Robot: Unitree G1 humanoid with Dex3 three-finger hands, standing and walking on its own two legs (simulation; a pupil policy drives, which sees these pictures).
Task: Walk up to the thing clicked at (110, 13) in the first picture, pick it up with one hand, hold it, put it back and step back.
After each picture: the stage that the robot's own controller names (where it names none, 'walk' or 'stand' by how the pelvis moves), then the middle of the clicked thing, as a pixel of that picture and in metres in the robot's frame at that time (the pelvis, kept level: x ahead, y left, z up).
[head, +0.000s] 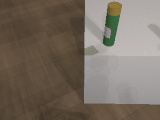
stand; (111, 26) +0.75 -0.14 -0.03
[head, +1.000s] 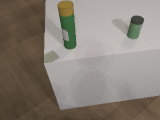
rise first; (68, 27) +0.67 +0.11 +0.00
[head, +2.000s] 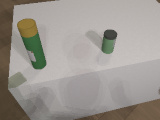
stand; (33, 46) +0.54 +0.24 -0.01
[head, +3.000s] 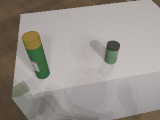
stand; (37, 57) +0.52 +0.23 -0.04
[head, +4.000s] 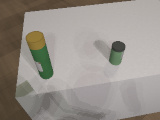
stand; (41, 57) +0.51 +0.22 -0.04
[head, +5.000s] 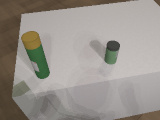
stand; (37, 57) +0.52 +0.23 -0.04
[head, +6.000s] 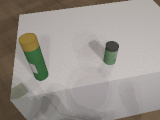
stand; (35, 59) +0.51 +0.24 -0.04
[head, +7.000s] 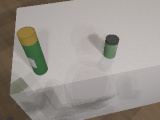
rise first; (34, 53) +0.52 +0.24 -0.03
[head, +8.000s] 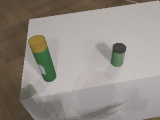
go down; (44, 60) +0.51 +0.23 -0.03
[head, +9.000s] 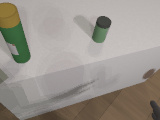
go down; (15, 38) +0.52 +0.21 +0.01
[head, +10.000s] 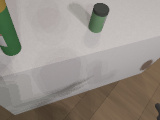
go down; (2, 27) +0.52 +0.23 +0.04
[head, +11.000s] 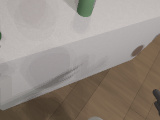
close in; out of the picture +0.54 +0.24 +0.08
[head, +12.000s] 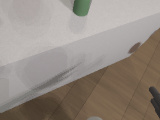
lift; out of the picture +0.54 +0.23 +0.08
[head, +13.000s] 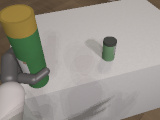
lift; (30, 54) +0.34 +0.15 +0.20
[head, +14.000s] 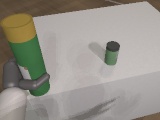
hold; (30, 60) +0.34 +0.17 +0.17
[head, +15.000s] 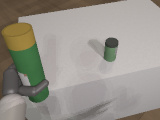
hold; (30, 67) +0.33 +0.18 +0.14
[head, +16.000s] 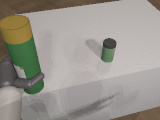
crouch; (25, 60) +0.35 +0.18 +0.15
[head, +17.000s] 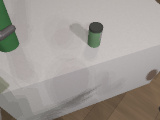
crouch; out of the picture +0.50 +0.23 +0.19
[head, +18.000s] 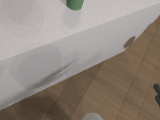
lower; out of the picture +0.56 +0.24 +0.09
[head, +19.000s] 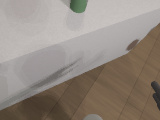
lower; out of the picture +0.55 +0.24 +0.08
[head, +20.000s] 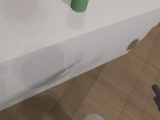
lower; out of the picture +0.55 +0.24 +0.09
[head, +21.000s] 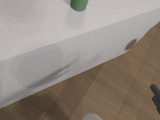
lower; out of the picture +0.55 +0.25 +0.09
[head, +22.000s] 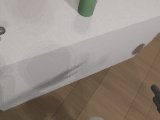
open; out of the picture +0.53 +0.23 +0.08
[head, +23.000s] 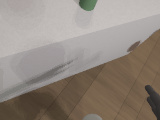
sink last; out of the picture +0.53 +0.24 +0.08
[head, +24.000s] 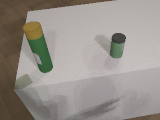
sink last; (39, 49) +0.53 +0.24 +0.02
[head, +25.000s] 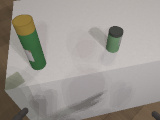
stand; (31, 45) +0.51 +0.23 +0.03
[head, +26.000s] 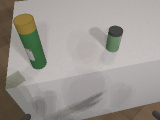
stand; (32, 44) +0.52 +0.23 +0.03
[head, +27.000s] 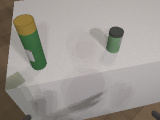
stand; (32, 45) +0.51 +0.23 +0.03
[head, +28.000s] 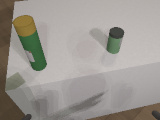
stand; (32, 46) +0.51 +0.23 +0.03
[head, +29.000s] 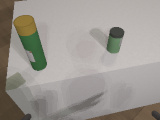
stand; (32, 46) +0.51 +0.23 +0.03
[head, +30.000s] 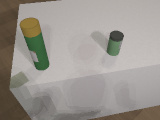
stand; (36, 47) +0.52 +0.23 +0.01
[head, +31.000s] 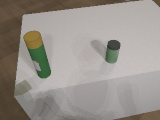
walk; (39, 57) +0.53 +0.23 -0.04
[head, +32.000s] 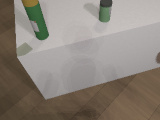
walk; (36, 17) +0.69 +0.26 -0.01
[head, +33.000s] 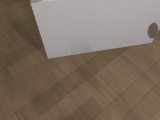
walk; out of the picture +1.06 +0.22 -0.01
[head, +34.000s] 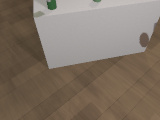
stand; out of the picture +1.14 +0.27 -0.03
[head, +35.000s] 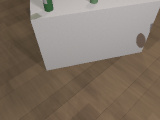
stand; out of the picture +1.14 +0.27 -0.04
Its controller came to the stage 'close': yes
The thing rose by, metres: 0.22
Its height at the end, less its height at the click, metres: +0.00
